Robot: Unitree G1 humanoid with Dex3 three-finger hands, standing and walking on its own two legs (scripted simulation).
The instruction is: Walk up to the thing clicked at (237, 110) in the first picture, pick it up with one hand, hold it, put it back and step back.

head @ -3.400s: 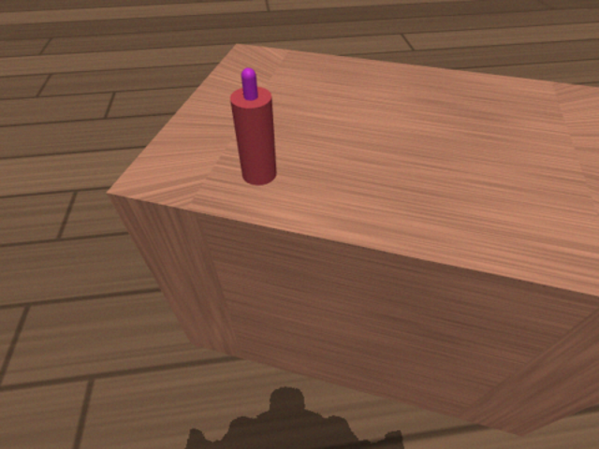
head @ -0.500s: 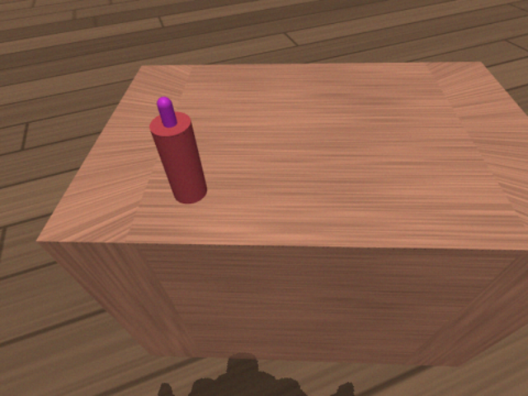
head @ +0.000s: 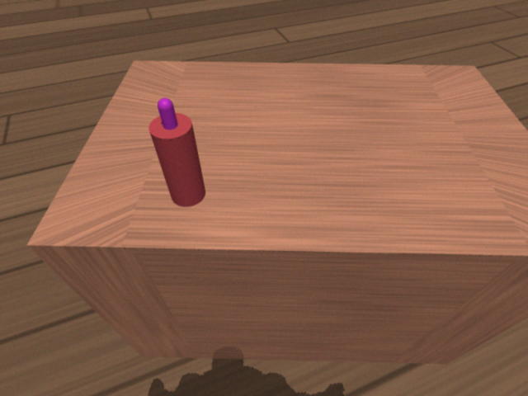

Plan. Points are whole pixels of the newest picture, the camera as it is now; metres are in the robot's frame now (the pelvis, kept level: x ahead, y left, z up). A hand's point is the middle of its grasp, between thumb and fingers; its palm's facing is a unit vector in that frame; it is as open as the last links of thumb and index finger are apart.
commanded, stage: walk up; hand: left
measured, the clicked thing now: (177, 153) +0.50 +0.17 +0.08
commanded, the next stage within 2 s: stand in 0.26 s
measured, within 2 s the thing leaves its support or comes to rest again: neither
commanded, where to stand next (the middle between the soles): +0.06 +0.01 m, yaw +1 degrees
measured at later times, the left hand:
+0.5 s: hand out of the picture +0.08 +0.25 -0.16, palm faces -0.01 -0.94 -0.35, open 7.4 cm
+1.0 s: hand out of the picture +0.07 +0.25 -0.15, palm faces -0.01 -0.94 -0.35, open 7.4 cm
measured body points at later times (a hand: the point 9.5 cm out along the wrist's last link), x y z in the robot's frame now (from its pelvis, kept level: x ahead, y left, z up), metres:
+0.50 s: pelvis +0.00 -0.01 +0.00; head +0.02 +0.00 +0.45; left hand +0.08 +0.30 -0.13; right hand +0.09 -0.31 -0.13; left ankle +0.01 +0.13 -0.75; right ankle +0.00 -0.15 -0.75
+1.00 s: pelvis +0.00 -0.01 +0.00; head +0.01 -0.01 +0.45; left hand +0.07 +0.29 -0.13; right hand +0.07 -0.31 -0.13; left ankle +0.01 +0.13 -0.75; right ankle +0.00 -0.15 -0.75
